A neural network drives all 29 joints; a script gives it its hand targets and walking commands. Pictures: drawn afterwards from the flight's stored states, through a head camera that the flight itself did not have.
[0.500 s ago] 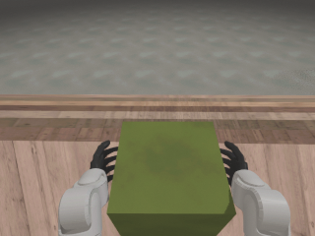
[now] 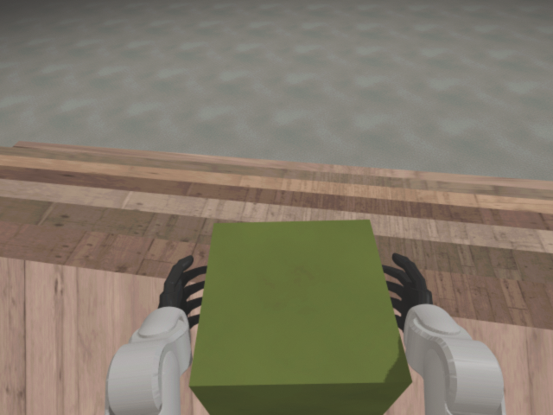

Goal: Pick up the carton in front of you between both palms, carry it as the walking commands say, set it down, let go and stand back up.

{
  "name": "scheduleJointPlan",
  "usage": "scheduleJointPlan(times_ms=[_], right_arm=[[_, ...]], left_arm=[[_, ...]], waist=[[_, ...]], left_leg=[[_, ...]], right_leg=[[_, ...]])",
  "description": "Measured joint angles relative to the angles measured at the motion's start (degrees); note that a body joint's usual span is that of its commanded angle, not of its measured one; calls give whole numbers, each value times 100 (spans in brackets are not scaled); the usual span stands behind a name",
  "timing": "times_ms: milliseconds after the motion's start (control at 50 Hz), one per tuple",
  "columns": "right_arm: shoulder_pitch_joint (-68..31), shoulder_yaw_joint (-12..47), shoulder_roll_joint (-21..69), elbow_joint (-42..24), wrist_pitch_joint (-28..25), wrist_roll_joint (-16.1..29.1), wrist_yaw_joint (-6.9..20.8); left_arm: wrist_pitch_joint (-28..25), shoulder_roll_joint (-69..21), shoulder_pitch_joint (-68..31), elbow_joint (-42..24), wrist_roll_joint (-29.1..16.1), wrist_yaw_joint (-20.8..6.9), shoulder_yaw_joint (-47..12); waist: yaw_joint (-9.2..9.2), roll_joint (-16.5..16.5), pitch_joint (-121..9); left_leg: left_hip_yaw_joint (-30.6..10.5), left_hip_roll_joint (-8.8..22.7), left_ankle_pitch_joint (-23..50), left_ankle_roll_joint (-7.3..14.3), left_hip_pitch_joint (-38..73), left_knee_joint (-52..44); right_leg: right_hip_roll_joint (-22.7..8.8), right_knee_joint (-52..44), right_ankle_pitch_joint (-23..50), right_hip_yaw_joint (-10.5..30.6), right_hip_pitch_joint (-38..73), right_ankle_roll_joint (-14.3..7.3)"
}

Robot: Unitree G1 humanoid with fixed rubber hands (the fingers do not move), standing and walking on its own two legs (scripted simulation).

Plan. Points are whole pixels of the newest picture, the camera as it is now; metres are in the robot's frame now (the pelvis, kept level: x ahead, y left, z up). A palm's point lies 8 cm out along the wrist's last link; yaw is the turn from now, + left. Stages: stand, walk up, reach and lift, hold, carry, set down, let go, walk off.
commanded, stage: carry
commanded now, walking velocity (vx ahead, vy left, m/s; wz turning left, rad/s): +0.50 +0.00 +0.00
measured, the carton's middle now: (293, 332) +0.25 +0.01 +0.00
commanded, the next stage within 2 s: none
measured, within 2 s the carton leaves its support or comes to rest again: neither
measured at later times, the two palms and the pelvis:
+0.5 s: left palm (215, 114) +0.67 +0.17 +0.08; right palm (361, 118) +0.64 -0.13 +0.09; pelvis +0.32 +0.05 -0.02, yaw -3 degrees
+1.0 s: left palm (229, 57) +0.98 +0.18 +0.06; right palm (338, 54) +0.99 -0.12 +0.06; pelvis +0.64 +0.01 -0.04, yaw -1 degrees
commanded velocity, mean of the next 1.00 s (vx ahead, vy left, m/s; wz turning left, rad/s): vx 0.50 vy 0.00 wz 0.00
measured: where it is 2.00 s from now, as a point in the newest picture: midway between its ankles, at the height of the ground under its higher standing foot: (282, 219)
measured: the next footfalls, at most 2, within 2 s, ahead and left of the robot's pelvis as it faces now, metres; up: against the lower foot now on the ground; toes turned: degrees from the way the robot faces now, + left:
left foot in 0.28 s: +0.40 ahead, +0.11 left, +0.00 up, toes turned +7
right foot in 0.74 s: +0.61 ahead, -0.06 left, +0.00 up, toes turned -6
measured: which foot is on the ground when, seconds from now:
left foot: up 0.00-0.26, down 0.28-0.76, up 0.78-1.00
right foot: down 0.00-0.28, up 0.30-0.72, down 0.74-1.00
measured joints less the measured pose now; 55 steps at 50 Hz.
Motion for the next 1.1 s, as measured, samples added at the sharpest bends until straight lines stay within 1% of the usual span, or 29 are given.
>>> scheduleJointPlan(times_ms=[60,140,200,260,280,300,320,340,360,380,400,420,480,580,620,680,720,740,760,800,820,840,860,920,940,980,1040,1060,1100], right_arm=[[83,39,5,-128,-59,-21,4],[-33,-21,-4,-303,6,-24,4],[-342,-149,-14,-304,123,0,-23],[-858,-326,-17,-47,201,60,-66],[-1096,-369,-43,120,213,84,-77],[-1339,-404,-53,354,183,98,-98],[-1574,-430,-66,614,150,103,-137],[-1781,-454,-89,853,142,118,-185],[-1942,-481,-119,1043,151,143,-230],[-2060,-517,-151,1187,159,177,-263],[-2150,-566,-179,1292,156,206,-281],[-2229,-631,-198,1375,137,230,-286],[-2527,-870,-222,1588,7,295,-287],[-3122,-1065,-303,2045,-258,345,-282],[-3261,-1085,-311,2196,-305,320,-277],[-3310,-1113,-267,2306,-316,241,-263],[-3258,-1171,-247,2296,-286,189,-203],[-3192,-1199,-262,2258,-265,169,-178],[-3156,-1222,-300,2227,-248,182,-169],[-3058,-1245,-276,2222,-277,168,-156],[-3004,-1257,-228,2206,-278,129,-155],[-2953,-1273,-162,2169,-271,77,-156],[-2904,-1288,-91,2107,-266,18,-156],[-2800,-1316,35,1826,-291,-77,-155],[-2777,-1315,40,1716,-314,-74,-155],[-2753,-1298,12,1495,-345,-53,-154],[-2694,-1283,-91,1216,-324,-7,-154],[-2678,-1282,-119,1180,-306,3,-154],[-2689,-1274,-139,1227,-252,-5,-155]], left_arm=[[-46,-1,40,-97,-10,-19,-21],[3,11,-142,-180,-8,-21,-46],[108,14,-491,-125,5,-18,19],[227,28,-976,53,6,19,206],[260,75,-1155,139,0,44,268],[276,181,-1356,285,-26,65,319],[285,307,-1561,487,-76,81,367],[304,414,-1753,698,-134,97,414],[328,475,-1922,888,-182,115,463],[349,483,-2072,1047,-201,134,522],[357,449,-2212,1180,-189,148,590],[343,392,-2341,1295,-156,156,660],[192,245,-2683,1546,-42,160,843],[-90,280,-3136,1866,14,158,1010],[-135,319,-3227,1974,4,157,1054],[-151,330,-3258,2085,-15,157,1114],[-172,292,-3279,2205,-3,156,1114],[-197,255,-3290,2287,15,155,1089],[-244,205,-3293,2349,42,156,1067],[-298,196,-3239,2419,50,154,1022],[-312,213,-3183,2438,19,153,999],[-319,244,-3124,2439,-30,154,974],[-326,279,-3074,2425,-95,157,952],[-392,348,-3039,2320,-287,188,896],[-425,356,-3058,2268,-332,199,876],[-481,354,-3133,2166,-383,209,844],[-519,310,-3283,2127,-388,212,781],[-512,307,-3319,2148,-380,212,758],[-463,329,-3345,2215,-369,213,742]], waist=[[-43,-24,-115],[-94,2,-205],[-75,8,-225],[-75,-75,-214],[-122,-91,-190],[-219,-165,-149],[-311,-223,-86],[-375,-236,-1],[-421,-217,90],[-453,-190,176],[-475,-164,250],[-487,-144,313],[-492,-74,457],[-442,-13,464],[-425,-6,407],[-378,-29,313],[-239,-29,279],[-123,-28,271],[44,61,292],[259,67,345],[333,54,381],[382,32,420],[414,1,460],[458,-63,578],[459,-70,607],[431,-58,630],[513,2,520],[560,31,456],[610,128,325]], left_leg=[[121,44,349,-54,-278,-910],[290,3,751,-10,-387,-1874],[440,-99,965,88,-314,-2333],[634,-282,859,277,-31,-2672],[703,-369,795,335,162,-2808],[744,-424,911,453,172,-2616],[768,-458,697,529,113,-2298],[776,-476,447,573,125,-2137],[775,-493,268,595,198,-2127],[772,-513,170,599,305,-2206],[766,-531,151,561,426,-2331],[761,-554,133,557,549,-2461],[723,-600,19,577,914,-2779],[631,-632,-391,519,1410,-2950],[578,-641,-606,466,1613,-2964],[502,-675,-953,349,1979,-2993],[482,-654,-1236,289,2088,-2567],[473,-616,-1331,271,1998,-1997],[389,-516,-1142,260,1762,-1188],[-111,-677,-1312,219,1068,569],[-304,-755,-1356,223,737,1158],[-432,-791,-1340,221,435,1473],[-509,-783,-1285,209,175,1497],[-611,-662,-1260,149,-346,598],[-602,-631,-1177,147,-459,255],[-502,-588,-502,185,-719,70],[-434,-534,924,172,-975,-396],[-421,-524,1438,147,-983,-777],[-373,-525,2713,104,-744,-1977]], right_leg=[[5,-306,-177,70,497,84],[27,-362,-623,135,1078,231],[51,-264,-1063,185,1494,368],[-15,129,-1653,277,1806,539],[-80,562,-1922,316,1794,565],[-223,1319,-2130,357,1590,550],[-246,2344,-2039,622,1178,524],[-153,3396,-1908,937,678,466],[-48,4298,-1760,1155,177,385],[20,4972,-1599,1273,-296,301],[45,5400,-1427,1325,-730,233],[35,5606,-1259,1345,-1119,186],[-60,5462,-925,1348,-2015,130],[-186,4443,-489,1318,-2815,147],[-174,3782,-195,1276,-2860,139],[-60,2429,331,1086,-2527,117],[81,2097,759,839,-2154,2],[149,1904,757,761,-1831,-47],[227,1932,367,723,-1665,-102],[309,2072,-506,763,-1434,-169],[341,2081,-769,779,-1328,-155],[354,2063,-851,786,-1232,-99],[360,2038,-899,790,-1137,-66],[365,1978,-1176,809,-852,-103],[359,1973,-1282,822,-761,-98],[336,2065,-1549,843,-595,-41],[351,2459,-2145,921,-386,68],[367,2648,-2396,959,-307,95],[403,3068,-2965,1036,-80,158]])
